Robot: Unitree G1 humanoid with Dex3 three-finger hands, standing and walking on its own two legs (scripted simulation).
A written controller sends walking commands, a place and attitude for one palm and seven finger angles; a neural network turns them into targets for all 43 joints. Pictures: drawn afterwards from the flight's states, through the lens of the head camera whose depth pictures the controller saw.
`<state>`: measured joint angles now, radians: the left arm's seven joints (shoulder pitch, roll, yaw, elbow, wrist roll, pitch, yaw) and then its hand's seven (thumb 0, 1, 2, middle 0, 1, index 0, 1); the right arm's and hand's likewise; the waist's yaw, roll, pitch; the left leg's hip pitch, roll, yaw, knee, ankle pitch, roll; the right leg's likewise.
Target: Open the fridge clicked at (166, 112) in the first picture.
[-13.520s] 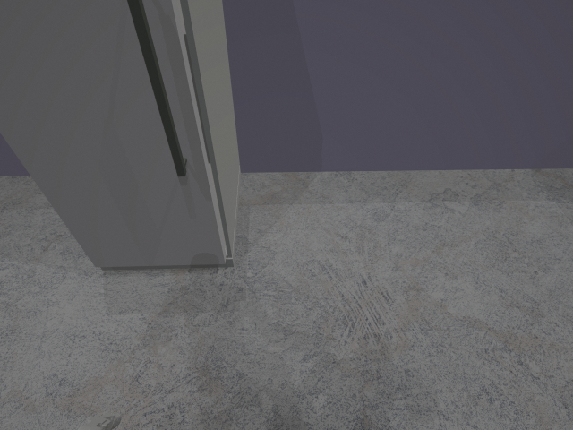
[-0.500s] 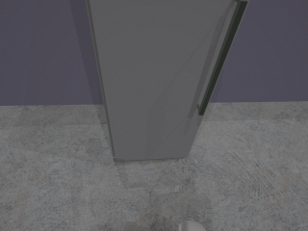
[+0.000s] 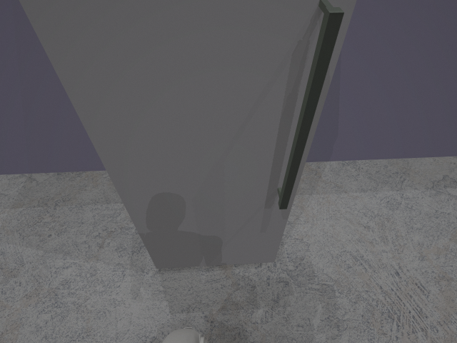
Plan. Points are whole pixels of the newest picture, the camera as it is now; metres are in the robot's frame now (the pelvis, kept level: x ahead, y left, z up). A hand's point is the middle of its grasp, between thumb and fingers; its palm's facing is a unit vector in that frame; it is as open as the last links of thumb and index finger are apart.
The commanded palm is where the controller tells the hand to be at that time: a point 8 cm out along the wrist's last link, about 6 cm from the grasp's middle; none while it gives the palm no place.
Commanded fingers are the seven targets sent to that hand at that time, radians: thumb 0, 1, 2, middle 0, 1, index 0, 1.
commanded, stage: come to a stop and stand still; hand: right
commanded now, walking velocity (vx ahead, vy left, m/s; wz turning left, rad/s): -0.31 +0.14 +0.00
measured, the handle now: (297, 133) +0.51 -0.11 +0.09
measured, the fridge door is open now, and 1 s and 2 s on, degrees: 0 0 0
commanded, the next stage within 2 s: look again from close up in 1.38 s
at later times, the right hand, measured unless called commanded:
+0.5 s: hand out of the picture +0.07 -0.17 -0.17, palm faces +0.03 +0.97 -0.25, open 7.3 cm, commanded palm none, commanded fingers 0.00 -0.90 -0.90 0.20 0.30 0.20 0.30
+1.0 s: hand out of the picture +0.01 -0.18 -0.18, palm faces -0.01 +0.98 -0.18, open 7.4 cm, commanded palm none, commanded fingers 0.00 -0.90 -0.90 0.20 0.30 0.20 0.30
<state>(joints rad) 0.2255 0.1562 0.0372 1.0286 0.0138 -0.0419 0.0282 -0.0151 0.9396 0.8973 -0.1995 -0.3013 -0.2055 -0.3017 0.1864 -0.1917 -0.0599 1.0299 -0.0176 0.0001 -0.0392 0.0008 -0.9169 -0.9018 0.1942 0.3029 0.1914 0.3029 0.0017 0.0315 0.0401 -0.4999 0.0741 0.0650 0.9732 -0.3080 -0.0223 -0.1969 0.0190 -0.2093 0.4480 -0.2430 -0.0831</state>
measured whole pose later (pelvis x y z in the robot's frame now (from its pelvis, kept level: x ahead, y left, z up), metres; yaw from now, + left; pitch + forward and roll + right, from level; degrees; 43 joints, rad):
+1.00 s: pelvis -0.01 +0.00 +0.00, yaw +1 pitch +0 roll +0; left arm 0.31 0.13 0.03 1.11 0.01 0.01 0.04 0.01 0.91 0.90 -0.20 -0.30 -0.21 -0.30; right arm 0.23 -0.17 -0.03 1.11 -0.01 0.02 -0.01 0.00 -0.91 -0.90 0.20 0.30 0.19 0.30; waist 0.02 0.01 0.06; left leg -0.18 0.02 0.05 0.44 -0.25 -0.01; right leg -0.15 -0.02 -0.04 0.46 -0.31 0.00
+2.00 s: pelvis -0.01 +0.02 +0.00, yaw +2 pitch -1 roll +0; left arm 0.27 0.15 -0.01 1.12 0.01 -0.02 0.04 0.01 0.91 0.90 -0.20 -0.30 -0.20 -0.30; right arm 0.28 -0.15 0.00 1.11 -0.01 -0.02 -0.03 0.00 -0.91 -0.90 0.20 0.30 0.20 0.30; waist -0.01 0.00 0.03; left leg -0.16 -0.01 0.06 0.47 -0.29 0.03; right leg -0.12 -0.03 -0.03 0.45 -0.31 0.02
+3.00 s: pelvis -0.08 +0.00 -0.08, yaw -1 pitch +10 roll +3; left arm 0.20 0.22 -0.04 0.56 -0.04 -0.25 0.06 0.02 0.90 0.90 -0.20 -0.30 -0.21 -0.30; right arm 0.27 -0.29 -0.17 0.04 0.28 -0.42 0.43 0.01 -0.33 -0.66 0.24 0.67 0.23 0.67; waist -0.02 -0.03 -0.09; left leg -0.77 0.02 0.13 1.06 -0.46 0.02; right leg -0.80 -0.03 0.05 1.14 -0.51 -0.01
